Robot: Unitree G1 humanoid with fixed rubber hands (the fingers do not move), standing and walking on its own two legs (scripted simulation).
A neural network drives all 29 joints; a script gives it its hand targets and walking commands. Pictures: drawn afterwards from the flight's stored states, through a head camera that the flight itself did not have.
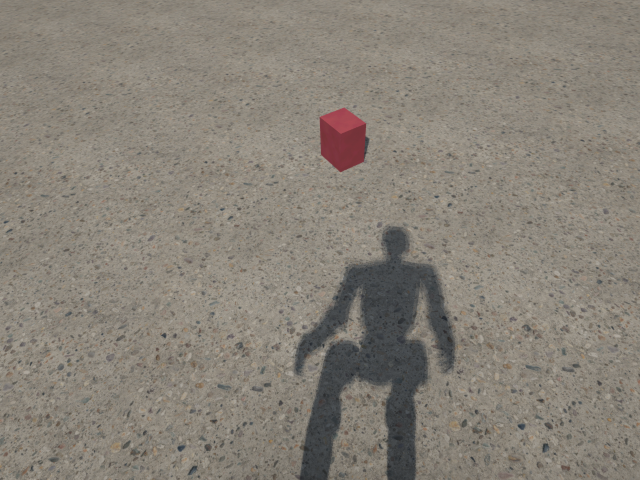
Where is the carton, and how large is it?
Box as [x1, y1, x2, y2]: [320, 108, 365, 171]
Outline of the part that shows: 345,108 336,110 320,117 321,154 340,171 363,161 365,123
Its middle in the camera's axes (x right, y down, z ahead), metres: +0.11 -0.50 +1.92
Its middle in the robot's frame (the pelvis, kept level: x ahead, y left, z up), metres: +1.71 -0.04 -0.64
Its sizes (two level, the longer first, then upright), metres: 0.179 0.147 0.223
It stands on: the floor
